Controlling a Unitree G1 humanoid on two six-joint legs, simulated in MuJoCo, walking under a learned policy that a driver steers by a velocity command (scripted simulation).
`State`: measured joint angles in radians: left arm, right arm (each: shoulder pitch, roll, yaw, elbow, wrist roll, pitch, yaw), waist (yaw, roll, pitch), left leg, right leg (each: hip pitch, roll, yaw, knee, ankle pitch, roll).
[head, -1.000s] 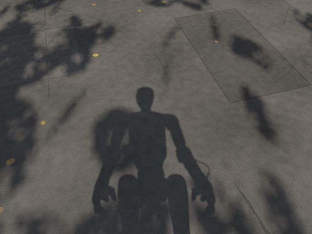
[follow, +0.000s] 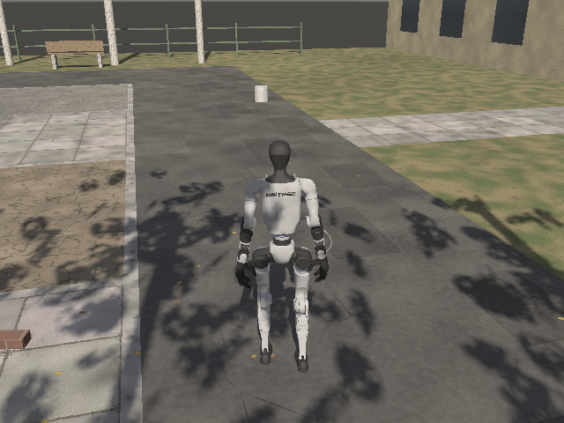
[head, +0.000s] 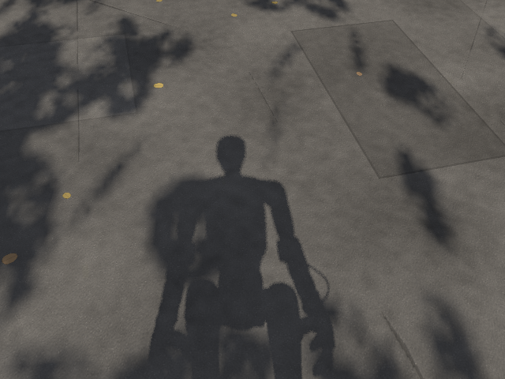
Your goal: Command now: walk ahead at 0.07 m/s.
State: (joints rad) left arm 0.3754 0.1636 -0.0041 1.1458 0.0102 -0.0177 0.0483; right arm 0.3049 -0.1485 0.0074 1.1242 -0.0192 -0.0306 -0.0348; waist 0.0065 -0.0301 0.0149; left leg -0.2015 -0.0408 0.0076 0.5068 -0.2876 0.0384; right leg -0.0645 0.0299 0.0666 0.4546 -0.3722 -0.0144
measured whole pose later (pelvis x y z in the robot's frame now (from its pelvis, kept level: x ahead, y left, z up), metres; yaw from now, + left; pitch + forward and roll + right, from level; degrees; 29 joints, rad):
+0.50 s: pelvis +0.03 +0.00 -0.01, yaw -1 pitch -1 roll +1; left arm 0.35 0.15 0.00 1.11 0.03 -0.03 0.02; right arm 0.38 -0.18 -0.05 1.13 -0.02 -0.01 -0.02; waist -0.02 0.00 0.02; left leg -0.16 -0.06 0.02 0.54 -0.37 0.08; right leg -0.19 0.01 0.00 0.70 -0.51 -0.10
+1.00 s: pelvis +0.22 -0.04 -0.01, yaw -1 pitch +1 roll +1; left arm 0.56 0.12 0.00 1.13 0.02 -0.11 0.03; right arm -0.04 -0.18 -0.03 0.90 -0.01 -0.04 0.02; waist 0.06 0.01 0.07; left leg -0.54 -0.04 0.14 0.61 -0.14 0.11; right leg 0.19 0.06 -0.01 0.20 -0.40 -0.08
